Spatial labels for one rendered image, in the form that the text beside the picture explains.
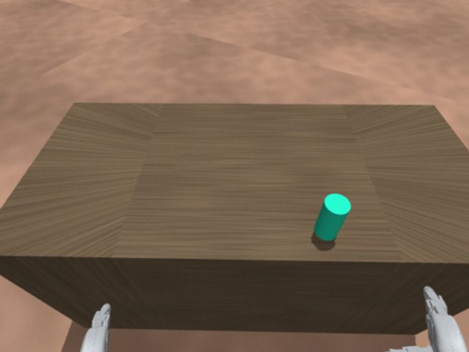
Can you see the left robot hand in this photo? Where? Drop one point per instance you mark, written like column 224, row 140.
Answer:
column 97, row 337

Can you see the right robot hand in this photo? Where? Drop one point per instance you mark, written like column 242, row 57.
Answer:
column 443, row 331

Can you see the can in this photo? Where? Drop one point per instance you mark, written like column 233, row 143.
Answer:
column 332, row 215

